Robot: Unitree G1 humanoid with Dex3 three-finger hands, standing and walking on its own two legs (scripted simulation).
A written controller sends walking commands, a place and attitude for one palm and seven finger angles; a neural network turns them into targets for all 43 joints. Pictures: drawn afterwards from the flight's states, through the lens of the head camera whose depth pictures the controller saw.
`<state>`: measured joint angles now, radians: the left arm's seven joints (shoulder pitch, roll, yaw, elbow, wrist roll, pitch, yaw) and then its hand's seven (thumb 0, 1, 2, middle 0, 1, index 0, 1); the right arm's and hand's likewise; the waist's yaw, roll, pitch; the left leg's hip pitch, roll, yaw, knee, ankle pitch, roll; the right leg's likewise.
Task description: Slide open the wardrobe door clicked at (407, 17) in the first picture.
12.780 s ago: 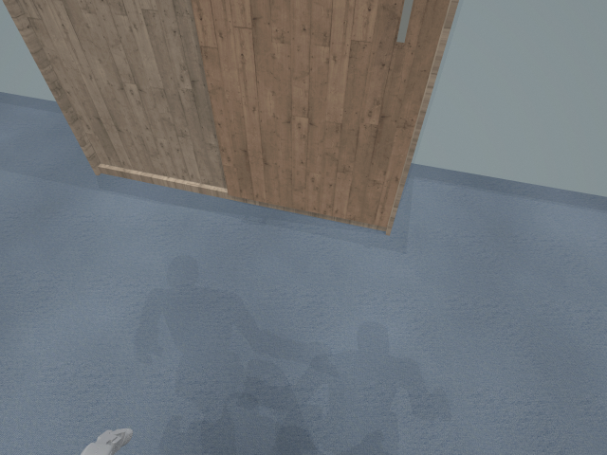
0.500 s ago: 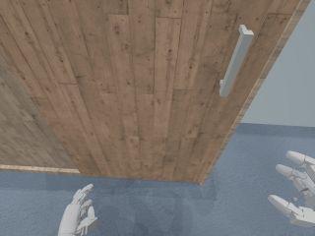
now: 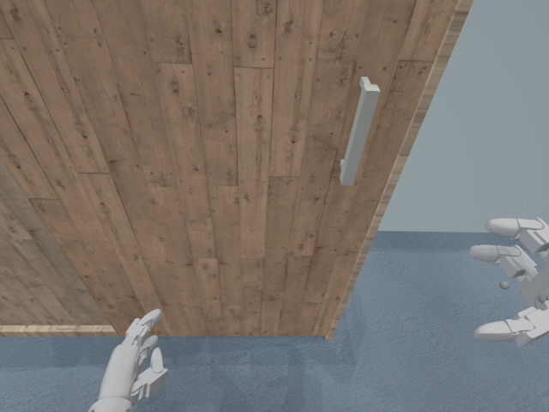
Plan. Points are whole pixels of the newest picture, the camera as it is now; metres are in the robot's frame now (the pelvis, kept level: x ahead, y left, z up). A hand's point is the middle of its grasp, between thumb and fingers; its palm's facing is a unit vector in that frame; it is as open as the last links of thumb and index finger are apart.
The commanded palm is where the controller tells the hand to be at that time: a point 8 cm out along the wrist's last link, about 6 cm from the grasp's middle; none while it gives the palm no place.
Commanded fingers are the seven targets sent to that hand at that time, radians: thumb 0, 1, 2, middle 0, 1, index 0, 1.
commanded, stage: raise the hand with hooked fingers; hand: right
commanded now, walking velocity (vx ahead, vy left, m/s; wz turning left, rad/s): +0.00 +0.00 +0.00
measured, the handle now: (355, 133) +0.52 -0.12 +0.17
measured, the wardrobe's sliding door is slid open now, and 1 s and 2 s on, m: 0.00 0.00 0.00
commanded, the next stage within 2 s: move the hooked fingers beside the handle in 0.78 s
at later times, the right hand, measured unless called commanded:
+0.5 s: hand (495, 239) +0.29 -0.25 +0.18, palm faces +0.02 +1.00 -0.08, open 13.9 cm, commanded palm +0.25 -0.30 +0.19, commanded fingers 0.00 0.50 -0.30 0.30 1.20 0.30 1.20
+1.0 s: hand (495, 233) +0.29 -0.25 +0.19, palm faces +0.06 +1.00 -0.06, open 13.9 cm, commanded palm +0.27 -0.29 +0.19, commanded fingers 0.00 0.50 -0.30 0.30 1.20 0.30 1.20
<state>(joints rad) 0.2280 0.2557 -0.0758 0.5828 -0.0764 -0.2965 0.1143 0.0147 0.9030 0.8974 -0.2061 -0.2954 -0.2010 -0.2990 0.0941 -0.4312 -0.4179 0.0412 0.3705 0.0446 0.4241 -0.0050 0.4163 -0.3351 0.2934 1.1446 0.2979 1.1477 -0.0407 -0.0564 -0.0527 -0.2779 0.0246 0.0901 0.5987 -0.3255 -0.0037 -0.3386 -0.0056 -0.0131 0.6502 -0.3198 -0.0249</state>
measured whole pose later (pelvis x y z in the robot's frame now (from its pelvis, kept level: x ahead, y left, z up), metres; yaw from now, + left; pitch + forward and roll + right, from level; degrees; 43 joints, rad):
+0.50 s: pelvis +0.01 +0.02 +0.01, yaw +1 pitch -1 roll +0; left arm 0.23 0.28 -0.07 0.60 -0.09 -0.23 0.11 0.02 0.90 0.90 -0.21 -0.30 -0.20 -0.30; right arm -0.07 -0.48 -0.47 0.12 0.36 0.17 0.47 -0.01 0.49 -0.30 0.30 1.20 0.30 1.20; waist -0.03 -0.06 -0.03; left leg -0.21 0.01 0.08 0.51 -0.29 0.01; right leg -0.25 -0.01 -0.02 0.53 -0.27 -0.01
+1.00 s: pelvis +0.01 +0.02 +0.01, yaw +0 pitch -1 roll +0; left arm 0.22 0.27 -0.07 0.61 -0.09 -0.22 0.13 0.02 0.90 0.90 -0.21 -0.30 -0.20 -0.30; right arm -0.12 -0.46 -0.46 0.16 0.34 0.17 0.44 -0.01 0.50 -0.30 0.30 1.20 0.31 1.20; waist -0.04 -0.06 -0.04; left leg -0.19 0.00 0.09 0.52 -0.31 0.02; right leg -0.24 -0.02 -0.01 0.54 -0.28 0.00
